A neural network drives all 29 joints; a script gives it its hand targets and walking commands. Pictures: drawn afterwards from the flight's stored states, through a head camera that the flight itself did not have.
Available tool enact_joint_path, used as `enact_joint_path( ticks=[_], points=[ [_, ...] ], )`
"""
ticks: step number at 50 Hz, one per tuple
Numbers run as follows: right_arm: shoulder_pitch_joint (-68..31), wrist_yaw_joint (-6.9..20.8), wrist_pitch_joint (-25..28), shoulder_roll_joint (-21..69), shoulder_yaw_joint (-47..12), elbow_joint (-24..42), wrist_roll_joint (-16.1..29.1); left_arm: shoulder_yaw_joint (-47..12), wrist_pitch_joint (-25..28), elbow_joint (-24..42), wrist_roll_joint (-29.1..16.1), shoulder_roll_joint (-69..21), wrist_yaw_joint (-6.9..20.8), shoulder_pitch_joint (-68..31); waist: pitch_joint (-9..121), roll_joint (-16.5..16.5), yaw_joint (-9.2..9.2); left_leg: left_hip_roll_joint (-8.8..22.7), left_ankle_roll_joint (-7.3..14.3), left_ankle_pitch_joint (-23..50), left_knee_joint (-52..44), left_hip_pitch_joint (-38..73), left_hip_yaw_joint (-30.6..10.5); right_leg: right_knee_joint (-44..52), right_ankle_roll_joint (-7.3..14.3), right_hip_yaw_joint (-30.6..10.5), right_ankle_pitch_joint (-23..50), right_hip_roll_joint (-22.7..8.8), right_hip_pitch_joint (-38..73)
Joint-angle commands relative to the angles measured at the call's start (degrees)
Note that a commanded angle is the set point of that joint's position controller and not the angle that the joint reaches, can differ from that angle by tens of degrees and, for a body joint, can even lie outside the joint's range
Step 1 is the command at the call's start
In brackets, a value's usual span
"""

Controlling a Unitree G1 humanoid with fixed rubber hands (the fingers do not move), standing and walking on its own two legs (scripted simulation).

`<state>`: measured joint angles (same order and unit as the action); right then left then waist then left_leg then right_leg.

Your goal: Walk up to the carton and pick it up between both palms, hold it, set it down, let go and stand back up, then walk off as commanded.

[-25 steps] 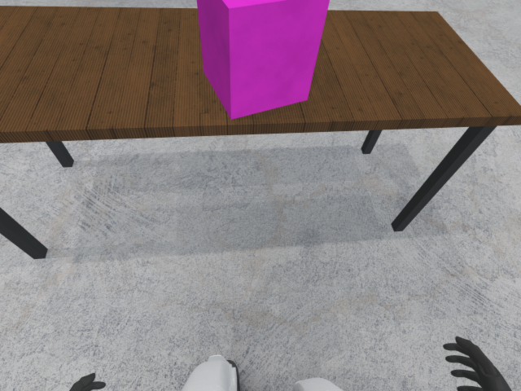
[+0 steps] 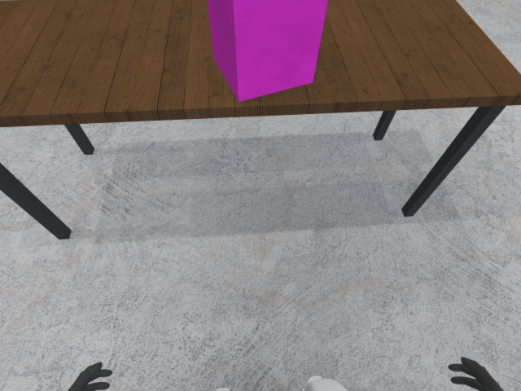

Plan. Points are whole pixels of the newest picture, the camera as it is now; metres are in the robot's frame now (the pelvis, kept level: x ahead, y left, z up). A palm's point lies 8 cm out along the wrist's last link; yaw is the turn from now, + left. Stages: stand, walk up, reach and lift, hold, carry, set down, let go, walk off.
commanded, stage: walk off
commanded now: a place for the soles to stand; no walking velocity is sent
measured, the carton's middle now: (262, 23) +0.89 +0.02 +0.06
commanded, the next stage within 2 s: stand in 0.60 s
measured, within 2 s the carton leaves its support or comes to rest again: neither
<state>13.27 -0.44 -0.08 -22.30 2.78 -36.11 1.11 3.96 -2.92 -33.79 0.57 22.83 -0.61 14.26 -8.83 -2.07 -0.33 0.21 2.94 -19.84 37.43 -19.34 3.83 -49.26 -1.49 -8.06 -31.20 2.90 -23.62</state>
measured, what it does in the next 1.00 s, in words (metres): stands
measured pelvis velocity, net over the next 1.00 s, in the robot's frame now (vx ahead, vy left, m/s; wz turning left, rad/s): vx -0.01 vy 0.00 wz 0.00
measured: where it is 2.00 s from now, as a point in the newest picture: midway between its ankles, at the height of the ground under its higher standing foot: outside the picture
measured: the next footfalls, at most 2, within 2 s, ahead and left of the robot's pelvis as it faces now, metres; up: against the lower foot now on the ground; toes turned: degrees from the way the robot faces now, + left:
none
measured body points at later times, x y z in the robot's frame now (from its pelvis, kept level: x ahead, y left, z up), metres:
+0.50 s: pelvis -0.02 +0.00 +0.00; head +0.04 +0.02 +0.44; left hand +0.15 +0.30 -0.10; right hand +0.12 -0.31 -0.08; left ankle +0.00 +0.09 -0.72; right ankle +0.01 -0.16 -0.72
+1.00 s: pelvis -0.01 +0.00 +0.01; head +0.02 +0.02 +0.45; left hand +0.15 +0.29 -0.09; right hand +0.12 -0.31 -0.08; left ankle +0.00 +0.09 -0.72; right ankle +0.01 -0.16 -0.72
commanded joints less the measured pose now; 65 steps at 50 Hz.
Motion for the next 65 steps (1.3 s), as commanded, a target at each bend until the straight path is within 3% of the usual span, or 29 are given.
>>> enact_joint_path(
  ticks=[1,2,3,4,5,6,7,9,10,12,14,15,19,24,28,30,31,46,65],
  points=[
    [0.5,-0.8,1.6,-12.2,3.6,3.9,-2.4,2.9,3.3,-1.4,-0.7,10.2,0.2,1.1,16.6,9.8,-1.15,13.5,5.2,31.7,-4.6,18.4,-12.7,17.3,0.6,2.7,11.2,-2.9,5.0],
    [-0.4,-0.5,1.6,-12.6,3.6,3.7,-2.1,3.1,3.4,-1.7,-0.4,10.9,0.0,1.1,16.1,8.4,-0.24,12.9,3.7,27.5,-3.9,13.7,-11.9,23.2,1.2,2.1,18.4,-3.4,10.6],
    [-0.9,-0.2,1.6,-12.7,3.7,3.4,-1.8,3.3,3.6,-1.8,-0.2,12.4,-0.2,0.5,15.5,6.5,0.05,11.9,1.9,22.2,-3.4,8.3,-11.5,25.4,2.2,-1.6,23.3,-4.8,15.1],
    [-0.2,0.1,1.8,-12.4,3.5,3.2,-1.6,3.7,3.6,-1.4,0.1,14.9,-0.5,-0.9,14.9,0.6,-0.49,9.0,-0.1,15.2,-0.7,2.8,-9.8,24.8,3.6,-10.0,25.6,-8.5,17.1],
    [0.8,0.4,1.7,-11.7,3.0,2.1,-0.7,3.5,3.7,-0.7,0.1,16.1,-0.4,-4.2,14.8,-4.2,-1.42,3.7,-2.4,5.3,-0.2,3.9,-5.7,24.6,6.3,-15.3,23.6,-13.0,12.9],
    [1.1,0.5,1.7,-11.9,3.1,1.1,-0.6,2.8,3.4,-0.9,0.0,15.0,-0.2,-5.7,14.7,-3.0,-1.32,2.5,-2.5,0.7,-3.1,8.5,-7.1,22.5,7.3,-13.4,20.2,-13.3,7.9],
    [0.3,0.4,2.2,-13.0,3.3,1.6,-1.0,2.3,3.3,-1.0,-0.2,13.3,0.1,-5.8,14.3,-0.3,-1.32,5.5,-1.3,2.7,-7.3,11.8,-10.9,19.8,5.4,-8.9,19.2,-10.6,3.6],
    [-1.9,0.2,3.0,-15.3,3.6,2.8,-1.6,1.9,3.1,-0.8,-0.6,11.2,0.4,-4.6,13.6,4.2,-0.72,14.0,3.1,3.2,-13.8,9.8,-20.0,15.0,1.4,-1.4,17.5,-3.9,3.8],
    [-2.4,0.3,3.0,-15.3,3.5,2.7,-1.6,2.1,3.0,-0.9,-0.6,11.0,0.3,-4.3,13.4,5.3,-0.35,16.2,4.4,2.5,-14.8,7.8,-21.3,14.9,1.2,0.0,12.9,-2.8,6.2],
    [-3.0,0.7,3.0,-14.0,3.3,2.5,-1.5,2.3,3.4,-1.3,-0.8,11.9,0.5,-3.8,14.0,3.9,0.21,13.7,3.1,4.0,-11.8,6.1,-16.7,19.5,1.8,-2.0,15.8,-5.0,10.8],
    [-2.6,0.9,3.1,-12.9,3.1,1.8,-1.3,2.3,3.9,-1.3,-0.9,13.6,0.7,-5.9,15.8,0.5,-0.75,8.5,-0.4,5.8,-7.6,5.8,-11.3,21.9,3.5,-8.3,23.2,-8.8,11.9],
    [-2.2,0.8,3.2,-12.6,3.0,1.3,-1.2,2.2,3.9,-1.2,-0.8,13.7,0.7,-6.8,16.5,0.6,-1.19,7.5,-0.9,6.3,-7.5,8.1,-11.0,21.3,4.0,-9.0,24.0,-9.5,9.8],
    [-3.7,0.5,3.5,-14.5,3.2,1.2,-1.4,1.9,3.6,-1.9,-0.9,11.6,0.5,-6.0,15.9,3.7,-0.31,12.7,2.3,9.4,-11.4,10.0,-16.1,17.2,1.5,-1.6,24.5,-5.6,8.9],
    [-3.9,0.7,3.2,-13.7,2.9,0.2,-1.3,2.0,3.7,-2.4,-0.9,12.5,0.6,-6.8,17.0,1.9,-0.78,9.7,0.5,8.1,-9.2,9.4,-12.6,19.5,2.6,-5.1,25.8,-7.6,9.9],
    [-4.8,0.6,3.3,-14.2,3.1,-0.3,-1.4,1.9,3.6,-2.8,-0.8,11.9,0.6,-6.9,16.6,2.7,-0.55,11.3,1.5,6.7,-11.2,9.9,-14.4,18.8,1.9,-2.6,23.9,-6.6,9.2],
    [-5.0,0.6,3.2,-14.0,3.1,-0.5,-1.3,1.8,3.6,-3.0,-0.9,12.0,0.6,-6.9,16.9,2.6,-0.55,10.9,1.2,6.9,-10.9,9.5,-13.8,19.3,2.1,-2.9,24.2,-7.0,10.0],
    [-5.5,1.1,2.7,-11.1,2.5,-1.3,-1.3,0.4,4.0,-3.0,-1.8,9.4,0.9,-5.5,20.2,3.2,-0.44,10.8,2.1,4.6,-11.9,10.7,-11.3,21.0,2.7,-2.3,20.8,-6.4,12.8],
    [-6.6,1.8,2.7,-11.8,2.3,-4.8,-1.1,-1.1,4.9,-4.8,-1.6,10.5,0.5,-5.5,18.3,2.6,-0.38,10.0,0.7,11.9,-13.1,12.4,-9.2,22.0,2.7,-1.5,26.4,-6.7,12.7],
    [-6.5,1.7,2.4,-11.4,2.3,-7.1,-1.0,-1.8,4.7,-6.8,-1.4,10.3,0.1,-5.5,17.8,3.0,-0.47,9.8,0.3,9.4,-14.9,11.8,-8.6,22.9,2.4,-1.5,26.0,-6.7,13.0]
  ],
)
